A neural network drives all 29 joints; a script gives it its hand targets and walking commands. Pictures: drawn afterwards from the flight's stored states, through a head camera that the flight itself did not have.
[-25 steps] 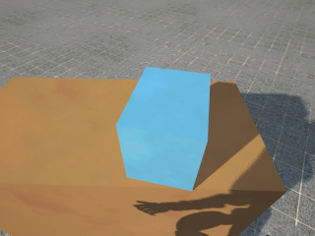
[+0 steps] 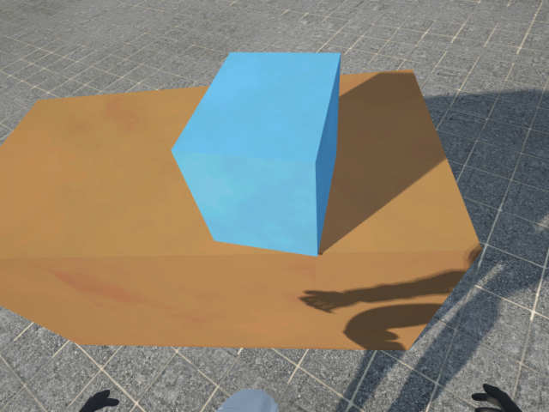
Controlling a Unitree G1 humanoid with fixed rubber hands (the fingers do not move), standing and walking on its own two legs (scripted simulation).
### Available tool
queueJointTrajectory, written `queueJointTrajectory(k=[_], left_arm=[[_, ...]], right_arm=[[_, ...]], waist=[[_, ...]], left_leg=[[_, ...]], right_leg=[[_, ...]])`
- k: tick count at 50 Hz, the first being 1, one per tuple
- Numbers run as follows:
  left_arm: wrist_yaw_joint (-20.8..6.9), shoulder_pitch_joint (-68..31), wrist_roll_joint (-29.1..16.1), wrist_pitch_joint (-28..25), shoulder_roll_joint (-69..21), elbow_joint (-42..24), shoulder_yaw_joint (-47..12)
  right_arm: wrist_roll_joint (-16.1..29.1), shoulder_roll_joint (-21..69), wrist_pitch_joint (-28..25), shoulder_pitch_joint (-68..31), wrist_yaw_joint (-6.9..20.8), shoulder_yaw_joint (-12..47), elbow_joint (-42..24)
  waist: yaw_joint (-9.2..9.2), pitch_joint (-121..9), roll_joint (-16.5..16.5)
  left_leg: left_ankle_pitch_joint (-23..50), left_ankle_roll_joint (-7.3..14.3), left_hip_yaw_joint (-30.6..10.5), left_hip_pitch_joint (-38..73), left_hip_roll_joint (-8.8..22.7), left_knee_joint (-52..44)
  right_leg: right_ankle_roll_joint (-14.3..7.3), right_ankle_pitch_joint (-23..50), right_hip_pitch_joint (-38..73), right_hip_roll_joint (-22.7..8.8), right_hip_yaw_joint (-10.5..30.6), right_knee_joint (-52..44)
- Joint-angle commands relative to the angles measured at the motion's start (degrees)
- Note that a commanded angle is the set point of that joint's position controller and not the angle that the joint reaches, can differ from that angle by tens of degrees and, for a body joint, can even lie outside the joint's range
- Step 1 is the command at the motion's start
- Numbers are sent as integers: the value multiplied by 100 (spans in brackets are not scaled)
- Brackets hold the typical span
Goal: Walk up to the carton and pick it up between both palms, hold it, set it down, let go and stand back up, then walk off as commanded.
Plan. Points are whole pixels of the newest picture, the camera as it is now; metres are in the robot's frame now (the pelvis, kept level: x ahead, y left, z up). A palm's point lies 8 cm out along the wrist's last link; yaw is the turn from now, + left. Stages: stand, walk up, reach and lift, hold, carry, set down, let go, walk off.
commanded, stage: walk off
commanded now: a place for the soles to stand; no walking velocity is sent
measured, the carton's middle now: (273, 153) +0.57 +0.05 +0.03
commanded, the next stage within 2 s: none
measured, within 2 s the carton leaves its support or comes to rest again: neither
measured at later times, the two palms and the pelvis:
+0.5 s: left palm out of the picture -0.05 +0.37 -0.09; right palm out of the picture -0.06 -0.27 -0.10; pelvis -0.15 +0.04 -0.02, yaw +3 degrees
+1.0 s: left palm out of the picture -0.22 +0.31 -0.07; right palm out of the picture -0.16 -0.32 -0.11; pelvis -0.28 -0.01 -0.01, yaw +2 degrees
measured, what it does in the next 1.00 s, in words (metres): walks backwards: left foot, then right foot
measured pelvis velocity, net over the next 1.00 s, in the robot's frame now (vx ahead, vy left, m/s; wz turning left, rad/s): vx -0.28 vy -0.01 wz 0.04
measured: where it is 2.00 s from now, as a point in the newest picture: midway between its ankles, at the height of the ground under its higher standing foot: outside the picture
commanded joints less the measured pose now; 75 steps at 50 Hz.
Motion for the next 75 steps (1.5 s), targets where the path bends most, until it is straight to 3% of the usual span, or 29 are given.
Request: queueJointTrajectory(k=[1, 11, 16, 17, 18, 20, 23, 27, 32, 34, 36, 37, 38, 39, 40, 42, 43, 53, 57, 58, 59, 60, 61, 62, 64, 68, 72, 74, 75], left_arm=[[217, 45, 226, -20, 1288, -719, 589], [181, -526, 253, 57, 1433, -1027, 682], [138, -832, 256, 175, 1451, -1039, 710], [93, -578, 196, 183, 1371, -816, 637], [67, -196, 56, 236, 1139, -732, 599], [122, -278, 68, 331, 1372, -935, 806], [-24, 243, 53, 303, 1422, -684, 815], [-30, 92, -10, 256, 1188, -587, 720], [-55, 472, -73, 231, 1059, -448, 651], [-101, 1064, -72, 226, 1126, -298, 674], [-34, 1444, -31, 147, 1332, -193, 714], [-6, 1131, 28, 92, 1739, -289, 742], [24, 493, 109, 18, 1946, -589, 790], [65, 114, 172, -46, 1740, -772, 790], [78, -274, 164, -60, 1522, -770, 762], [112, -364, 129, -67, 1325, -823, 699], [120, -219, 95, -48, 1291, -842, 692], [169, -314, 182, 47, 1511, -835, 749], [59, -438, 120, 199, 1562, -904, 725], [56, -301, 112, 203, 1433, -760, 727], [61, 43, -19, 285, 1217, -714, 717], [56, 79, -42, 241, 1042, -744, 738], [113, -321, 25, 291, 1288, -881, 923], [76, -110, -32, 305, 1302, -930, 879], [-18, 56, -59, 244, 1334, -689, 865], [-14, 9, -103, 113, 1092, -441, 713], [-7, 380, -168, 54, 1029, -171, 651], [47, 495, -110, 14, 1505, -155, 714], [34, 391, -27, -22, 1994, -293, 787]], right_arm=[[-426, -915, 80, -34, -32, -562, -347], [-260, -1018, 128, 724, 100, -701, -391], [-283, -935, 54, 1254, 185, -662, -198], [-322, -993, 12, 1224, 167, -676, -172], [-397, -1291, -17, 914, 151, -644, -369], [-527, -1792, -54, -180, 105, -811, -801], [-523, -1207, -144, -785, 15, -667, -1024], [-509, -952, -178, 253, -84, -617, -921], [-480, -1218, -4, 58, -37, -732, -881], [-467, -1348, 45, -157, -9, -826, -954], [-442, -1152, 58, -285, -5, -742, -994], [-300, -969, 31, -418, -9, -675, -978], [-318, -1051, 50, -464, -80, -809, -919], [-292, -1092, 39, -188, -89, -871, -880], [-293, -1127, 41, 78, -82, -795, -679], [-253, -1161, 8, 413, -39, -743, -575], [-265, -1254, 36, 436, -49, -767, -572], [-226, -1080, 143, 579, 90, -744, -681], [-188, -1024, 79, 1271, 105, -757, -370], [-253, -987, 54, 1346, 127, -743, -290], [-313, -1348, 49, 1050, 141, -758, -432], [-384, -1591, -18, 457, 130, -748, -816], [-446, -1724, -50, 41, 121, -834, -943], [-447, -1522, -117, -690, 40, -806, -1177], [-412, -1184, -149, -860, 4, -704, -1144], [-508, -1113, -75, 318, -66, -667, -793], [-363, -1252, 30, 72, -14, -682, -786], [-241, -1143, 30, 39, 7, -621, -686], [-193, -1000, 27, -261, -43, -648, -765]], waist=[[227, -496, -566], [0, -415, -1072], [-293, -331, -1119], [-282, -423, -807], [-269, -214, 761], [-231, 643, 1203], [78, 362, 449], [-468, -944, 432], [-322, -988, 1239], [-103, -1124, 1415], [214, -1087, 517], [286, -389, -1217], [179, 194, -968], [28, 212, -307], [-138, 251, -467], [-181, -216, -434], [-109, -305, -629], [-25, -384, -934], [-253, -455, -1502], [-293, -383, -1129], [-167, -202, 53], [-224, -87, 1323], [-404, 480, 1226], [-23, 814, 707], [91, 559, 346], [-483, -846, 804], [-214, -1130, 1299], [-56, -1030, 501], [122, -604, -1175]], left_leg=[[-582, -341, -573, -544, -72, 614], [-335, -42, -388, 532, 210, -507], [266, 177, -112, 1829, 723, -2827], [-229, 213, -393, 1570, 732, -3519], [-1271, 489, -1971, 777, 1486, -4844], [-2857, 1384, -3464, -1946, 2288, -6004], [-784, 1126, -1724, -985, 1702, -5251], [2053, 1349, -1861, 2019, 1920, -4002], [1462, 1261, -1736, 1053, 1990, -4320], [-193, 905, -1504, 369, 1936, -4533], [-1066, 419, -1198, -404, 1208, -3203], [-1408, -110, -507, -1120, 61, -1349], [-1137, -175, -972, -939, -391, 140], [-675, -150, -1480, -736, -448, 720], [-159, -217, -1505, -860, -396, 770], [-92, -262, -961, -734, -301, 971], [-219, -326, -1137, -775, -321, 1040], [-557, -241, -533, 81, 152, -663], [-90, 118, 86, 1675, 467, -2979], [-45, 235, -305, 1794, 618, -3364], [-1269, 544, -1419, 964, 1069, -4351], [-1873, 1156, -3201, -194, 2334, -5333], [-2427, 1648, -3492, -1841, 2436, -5731], [-2019, 1484, -2917, -2270, 2139, -5580], [-97, 1173, -1898, -1171, 1734, -4806], [3143, 1171, -1740, 2008, 1706, -3600], [2913, 898, -1407, 1437, 1678, -3293], [818, 165, -1128, 239, 913, -2461], [-945, -211, -630, -493, -262, -804]], right_leg=[[-1199, 2759, 533, -1736, 1622, -951], [-952, -13, -715, -1622, 1507, -1571], [-254, -1482, -1671, -1086, 717, -1088], [-45, -1751, -1532, -871, 478, -316], [274, -2318, -1696, -86, -49, 1127], [627, -2056, -1088, 704, 581, 4173], [596, -1192, -1075, 649, 631, 4766], [576, -1540, -1998, 348, 665, 3582], [430, -1899, -916, 165, 102, 1882], [252, -1385, 180, 124, 12, 618], [117, -1442, 756, -231, 1027, -846], [-307, -2432, -376, -1563, 3266, -2141], [-616, -2332, -1582, -2023, 3894, -2478], [-535, -1868, -1515, -1744, 3431, -2316], [-90, -1265, -1087, -1333, 2703, -1985], [-479, 214, -408, -1208, 2099, -1242], [-260, 63, -130, -1107, 2283, -1239], [-844, -560, -362, -1298, 2009, -1449], [-288, -1148, -1471, -1080, 1440, -1183], [-69, -1468, -1646, -885, 1177, -657], [216, -2363, -1646, -147, 605, 445], [578, -2088, -1628, 702, -43, 2878], [642, -2054, -941, 1000, 882, 4351], [570, -1586, -639, 814, 1216, 4825], [582, -1226, -878, 643, 958, 4826], [532, -1753, -1538, 291, 475, 2239], [379, -932, -111, 230, 66, -44], [-3, -692, 658, -497, 1716, -1217], [-581, -458, -104, -1819, 3597, -1654]])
